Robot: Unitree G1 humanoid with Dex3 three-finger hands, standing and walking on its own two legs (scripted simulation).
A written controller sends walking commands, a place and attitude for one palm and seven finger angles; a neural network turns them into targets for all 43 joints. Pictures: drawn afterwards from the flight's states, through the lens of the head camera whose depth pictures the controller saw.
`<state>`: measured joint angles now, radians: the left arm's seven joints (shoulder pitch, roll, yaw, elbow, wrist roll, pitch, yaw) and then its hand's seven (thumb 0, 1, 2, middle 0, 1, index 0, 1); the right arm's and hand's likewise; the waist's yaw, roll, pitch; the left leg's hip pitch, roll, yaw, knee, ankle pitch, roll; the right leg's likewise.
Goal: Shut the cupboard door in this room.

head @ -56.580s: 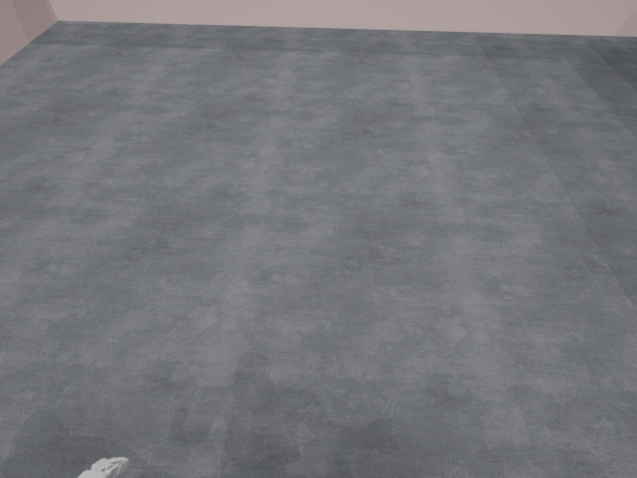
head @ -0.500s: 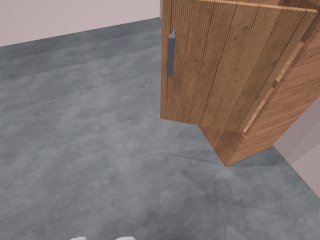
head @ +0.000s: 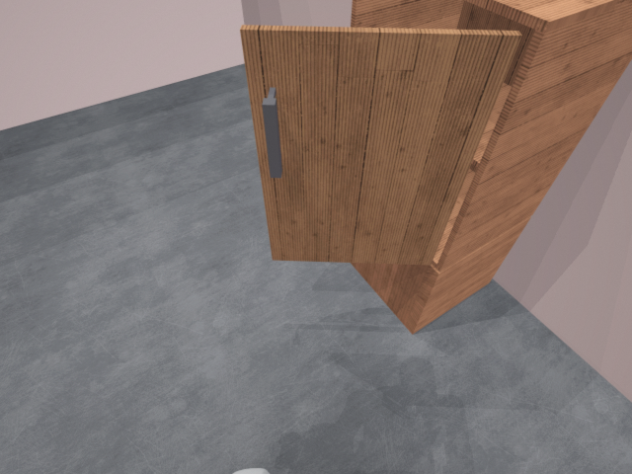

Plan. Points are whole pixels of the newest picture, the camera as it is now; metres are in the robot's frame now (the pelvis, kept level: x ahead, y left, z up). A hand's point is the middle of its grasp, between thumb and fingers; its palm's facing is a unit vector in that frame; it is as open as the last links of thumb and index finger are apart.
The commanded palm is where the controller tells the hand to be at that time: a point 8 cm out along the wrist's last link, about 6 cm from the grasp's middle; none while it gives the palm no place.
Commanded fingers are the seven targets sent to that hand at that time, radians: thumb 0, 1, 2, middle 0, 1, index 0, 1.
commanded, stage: take the last steps up to it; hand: left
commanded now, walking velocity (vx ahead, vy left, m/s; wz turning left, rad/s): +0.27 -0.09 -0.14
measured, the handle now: (274, 134) +0.65 +0.11 +0.06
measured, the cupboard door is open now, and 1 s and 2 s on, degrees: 55 55 55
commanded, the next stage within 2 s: come to a stop and stand still in 0.48 s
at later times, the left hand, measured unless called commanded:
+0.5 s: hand (238, 407) +0.25 +0.14 -0.17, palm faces -0.15 -0.98 -0.15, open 7.4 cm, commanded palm none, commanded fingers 0.00 0.90 0.90 -0.20 -0.30 -0.20 -0.30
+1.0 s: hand (255, 389) +0.28 +0.12 -0.18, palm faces -0.01 -0.98 -0.22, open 7.3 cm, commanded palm none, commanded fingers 0.00 0.90 0.90 -0.20 -0.30 -0.20 -0.30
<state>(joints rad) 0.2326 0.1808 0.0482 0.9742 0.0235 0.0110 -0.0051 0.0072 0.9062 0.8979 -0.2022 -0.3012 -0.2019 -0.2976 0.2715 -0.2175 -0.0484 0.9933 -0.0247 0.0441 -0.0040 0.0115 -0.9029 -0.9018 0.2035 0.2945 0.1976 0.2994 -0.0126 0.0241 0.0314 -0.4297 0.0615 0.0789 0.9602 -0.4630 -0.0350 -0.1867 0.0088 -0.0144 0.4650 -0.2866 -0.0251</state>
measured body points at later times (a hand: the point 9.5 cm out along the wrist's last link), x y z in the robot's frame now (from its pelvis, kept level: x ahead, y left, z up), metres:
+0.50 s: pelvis +0.13 -0.03 +0.00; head +0.17 -0.02 +0.45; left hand +0.25 +0.19 -0.15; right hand +0.01 -0.23 -0.14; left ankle +0.05 +0.11 -0.74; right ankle +0.19 -0.17 -0.71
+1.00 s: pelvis +0.21 -0.07 -0.01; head +0.26 -0.06 +0.44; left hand +0.28 +0.17 -0.16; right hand +0.31 -0.32 -0.14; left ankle +0.25 +0.03 -0.74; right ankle +0.17 -0.17 -0.71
